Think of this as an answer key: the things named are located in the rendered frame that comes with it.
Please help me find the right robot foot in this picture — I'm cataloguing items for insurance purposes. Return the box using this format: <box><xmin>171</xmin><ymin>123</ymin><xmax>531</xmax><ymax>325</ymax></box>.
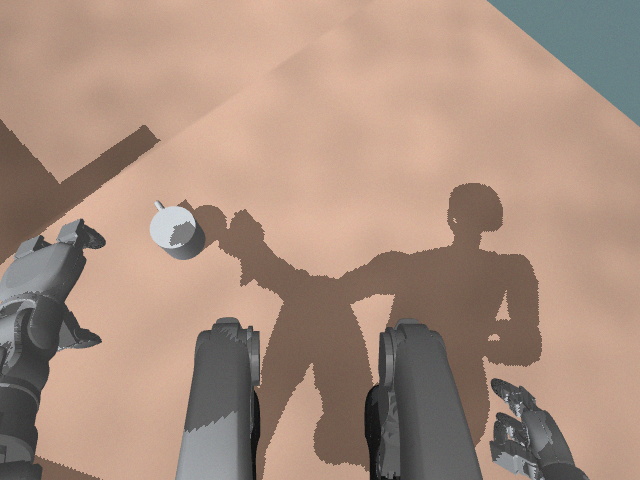
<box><xmin>364</xmin><ymin>385</ymin><xmax>400</xmax><ymax>480</ymax></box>

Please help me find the right robot arm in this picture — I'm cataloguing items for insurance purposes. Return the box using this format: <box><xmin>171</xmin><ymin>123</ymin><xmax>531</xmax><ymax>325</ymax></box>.
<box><xmin>537</xmin><ymin>463</ymin><xmax>589</xmax><ymax>480</ymax></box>

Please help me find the left robot arm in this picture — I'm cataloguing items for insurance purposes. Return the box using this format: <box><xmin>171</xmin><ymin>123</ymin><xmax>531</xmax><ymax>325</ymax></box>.
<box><xmin>0</xmin><ymin>294</ymin><xmax>64</xmax><ymax>480</ymax></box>

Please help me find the mug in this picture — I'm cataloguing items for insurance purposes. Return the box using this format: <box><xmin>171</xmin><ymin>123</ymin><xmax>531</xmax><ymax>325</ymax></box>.
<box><xmin>150</xmin><ymin>201</ymin><xmax>205</xmax><ymax>260</ymax></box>

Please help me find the left robot hand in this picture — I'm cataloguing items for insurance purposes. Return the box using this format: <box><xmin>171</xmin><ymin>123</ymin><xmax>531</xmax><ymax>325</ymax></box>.
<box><xmin>0</xmin><ymin>219</ymin><xmax>106</xmax><ymax>352</ymax></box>

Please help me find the right robot hand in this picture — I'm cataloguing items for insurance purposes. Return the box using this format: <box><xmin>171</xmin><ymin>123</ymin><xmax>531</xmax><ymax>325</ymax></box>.
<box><xmin>489</xmin><ymin>378</ymin><xmax>576</xmax><ymax>480</ymax></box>

